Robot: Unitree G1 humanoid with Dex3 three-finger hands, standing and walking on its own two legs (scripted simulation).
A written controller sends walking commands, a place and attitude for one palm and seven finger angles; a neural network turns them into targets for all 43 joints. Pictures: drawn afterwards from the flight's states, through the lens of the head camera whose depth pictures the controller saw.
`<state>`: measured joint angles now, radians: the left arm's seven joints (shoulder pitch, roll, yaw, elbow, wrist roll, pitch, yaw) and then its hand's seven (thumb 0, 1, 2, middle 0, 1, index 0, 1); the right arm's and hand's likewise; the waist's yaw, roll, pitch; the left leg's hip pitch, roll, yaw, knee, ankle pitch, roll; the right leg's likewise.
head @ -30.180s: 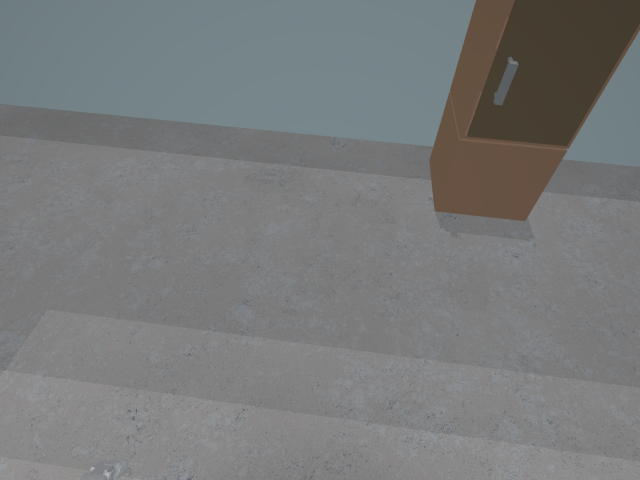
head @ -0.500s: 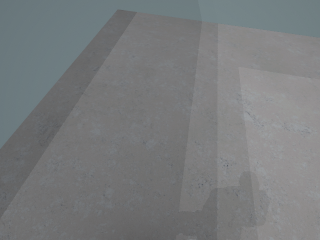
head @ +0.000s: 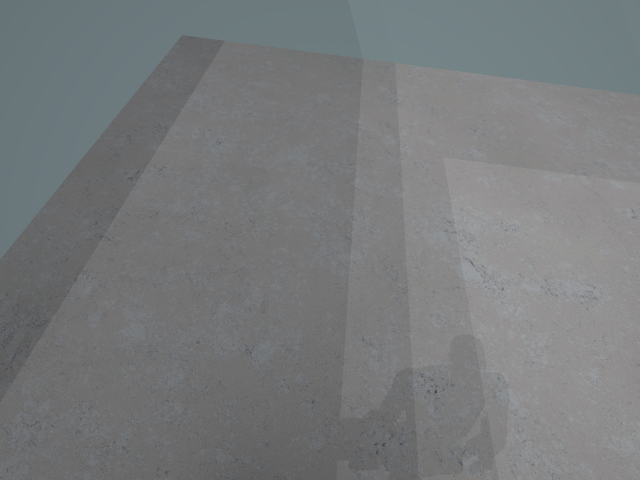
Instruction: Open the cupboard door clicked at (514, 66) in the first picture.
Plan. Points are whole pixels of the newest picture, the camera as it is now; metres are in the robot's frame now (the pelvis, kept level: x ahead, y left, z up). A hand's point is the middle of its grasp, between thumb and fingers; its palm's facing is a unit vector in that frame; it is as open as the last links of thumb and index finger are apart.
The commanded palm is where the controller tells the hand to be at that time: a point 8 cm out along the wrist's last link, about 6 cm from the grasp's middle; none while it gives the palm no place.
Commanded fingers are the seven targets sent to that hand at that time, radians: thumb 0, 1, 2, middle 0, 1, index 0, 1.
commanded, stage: turn to face it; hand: left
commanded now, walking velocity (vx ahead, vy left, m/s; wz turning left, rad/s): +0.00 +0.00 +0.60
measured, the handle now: out of the picture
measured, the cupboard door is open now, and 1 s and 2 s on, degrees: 51 51 51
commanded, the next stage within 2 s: none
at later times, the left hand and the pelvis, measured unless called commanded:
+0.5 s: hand out of the picture +0.11 +0.17 -0.16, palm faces +0.35 -0.91 -0.24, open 7.4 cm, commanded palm none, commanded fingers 0.00 0.90 0.90 -0.20 -0.30 -0.20 -0.30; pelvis +0.11 -0.03 +0.01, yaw +19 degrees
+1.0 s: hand out of the picture +0.11 +0.14 -0.14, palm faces +0.59 -0.75 -0.28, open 7.4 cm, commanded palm none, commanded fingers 0.00 0.90 0.90 -0.20 -0.30 -0.20 -0.30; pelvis +0.18 -0.07 +0.01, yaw +38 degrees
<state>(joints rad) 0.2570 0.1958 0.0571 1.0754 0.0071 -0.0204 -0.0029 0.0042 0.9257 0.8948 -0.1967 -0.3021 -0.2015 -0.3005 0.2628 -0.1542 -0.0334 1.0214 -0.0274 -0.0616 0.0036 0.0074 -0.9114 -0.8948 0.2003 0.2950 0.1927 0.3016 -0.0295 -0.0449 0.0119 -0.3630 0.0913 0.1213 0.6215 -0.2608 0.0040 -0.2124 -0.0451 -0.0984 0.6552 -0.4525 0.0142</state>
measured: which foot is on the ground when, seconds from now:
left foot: down 0.00-0.22, up 0.24-0.54, down 0.56-0.82, up 0.84-1.00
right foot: up 0.00-0.20, down 0.22-0.54, up 0.56-0.80, down 0.82-1.00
